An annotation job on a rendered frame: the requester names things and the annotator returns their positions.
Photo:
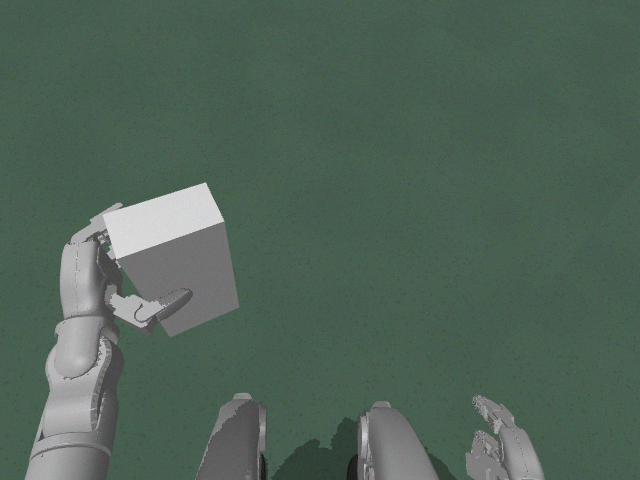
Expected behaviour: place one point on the left robot hand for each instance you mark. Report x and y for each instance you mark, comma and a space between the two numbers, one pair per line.
91, 283

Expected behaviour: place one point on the carton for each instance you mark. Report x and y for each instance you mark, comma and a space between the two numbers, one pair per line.
172, 242

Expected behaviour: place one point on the right robot hand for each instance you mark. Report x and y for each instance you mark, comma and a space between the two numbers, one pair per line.
511, 457

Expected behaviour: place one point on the left robot arm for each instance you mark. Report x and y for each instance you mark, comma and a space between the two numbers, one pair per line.
76, 433

